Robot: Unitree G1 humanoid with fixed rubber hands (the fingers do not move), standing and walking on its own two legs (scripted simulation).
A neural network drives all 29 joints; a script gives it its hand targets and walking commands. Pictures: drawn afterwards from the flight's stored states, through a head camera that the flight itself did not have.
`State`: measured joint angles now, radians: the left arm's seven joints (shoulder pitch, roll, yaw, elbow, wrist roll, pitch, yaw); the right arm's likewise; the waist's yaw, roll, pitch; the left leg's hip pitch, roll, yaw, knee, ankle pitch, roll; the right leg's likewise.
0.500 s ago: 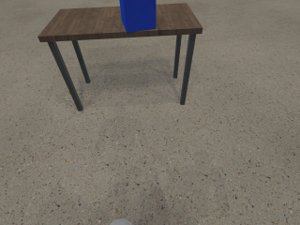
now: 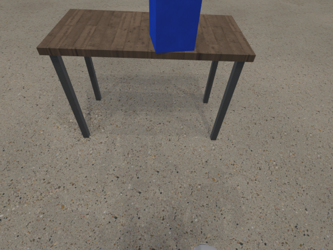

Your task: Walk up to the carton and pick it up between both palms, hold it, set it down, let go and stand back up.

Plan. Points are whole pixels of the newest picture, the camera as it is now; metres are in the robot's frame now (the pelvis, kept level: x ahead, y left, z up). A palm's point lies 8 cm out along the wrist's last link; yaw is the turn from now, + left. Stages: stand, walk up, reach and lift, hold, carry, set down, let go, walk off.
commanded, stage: walk up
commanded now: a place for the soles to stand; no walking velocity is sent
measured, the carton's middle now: (172, 17) +1.12 -0.01 +0.10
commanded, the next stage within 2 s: none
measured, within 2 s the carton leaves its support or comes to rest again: neither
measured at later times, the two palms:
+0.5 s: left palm (81, 219) +0.23 +0.23 -0.10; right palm (258, 188) +0.34 -0.28 -0.10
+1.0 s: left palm (103, 122) +0.58 +0.25 -0.10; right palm (243, 159) +0.45 -0.27 -0.12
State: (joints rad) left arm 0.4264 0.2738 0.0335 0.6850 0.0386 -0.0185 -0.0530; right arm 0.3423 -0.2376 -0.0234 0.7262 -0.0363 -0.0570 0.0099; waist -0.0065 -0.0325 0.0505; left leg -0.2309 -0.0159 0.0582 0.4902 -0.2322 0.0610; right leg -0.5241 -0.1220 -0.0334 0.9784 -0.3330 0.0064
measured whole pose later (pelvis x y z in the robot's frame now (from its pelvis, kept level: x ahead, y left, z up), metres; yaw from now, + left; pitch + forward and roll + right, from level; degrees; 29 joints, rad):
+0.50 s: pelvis +0.25 -0.03 +0.00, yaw +1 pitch -1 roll +0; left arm 0.48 0.26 0.01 0.75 0.03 -0.06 -0.01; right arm 0.34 -0.26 -0.04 0.69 -0.05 -0.01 0.07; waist 0.05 0.02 0.05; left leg -0.54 0.09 0.03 0.74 -0.18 -0.01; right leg -0.12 -0.04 -0.09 0.43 -0.29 -0.03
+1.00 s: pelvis +0.48 +0.00 -0.01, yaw +1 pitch -2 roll +1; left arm 0.34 0.25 0.04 0.62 0.05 -0.04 -0.04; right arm 0.48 -0.29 -0.02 0.78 -0.03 -0.04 0.02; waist -0.07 0.00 0.05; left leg -0.12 0.02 0.07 0.54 -0.39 0.01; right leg -0.42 -0.05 -0.06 0.59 -0.18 -0.03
